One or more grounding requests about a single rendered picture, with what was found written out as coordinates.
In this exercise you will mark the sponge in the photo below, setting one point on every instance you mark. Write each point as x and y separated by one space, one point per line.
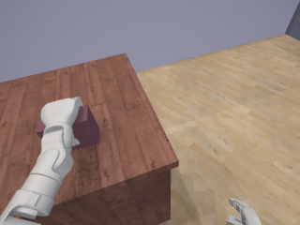
85 129

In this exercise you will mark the table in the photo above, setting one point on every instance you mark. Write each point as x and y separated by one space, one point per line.
125 179

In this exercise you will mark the robot left hand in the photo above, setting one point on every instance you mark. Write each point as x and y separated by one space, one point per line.
62 111

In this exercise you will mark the left robot upper arm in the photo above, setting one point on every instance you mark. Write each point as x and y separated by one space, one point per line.
18 221

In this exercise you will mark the robot right hand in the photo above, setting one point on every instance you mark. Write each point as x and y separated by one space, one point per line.
248 215

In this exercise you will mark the robot left forearm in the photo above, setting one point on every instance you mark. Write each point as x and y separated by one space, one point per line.
36 196

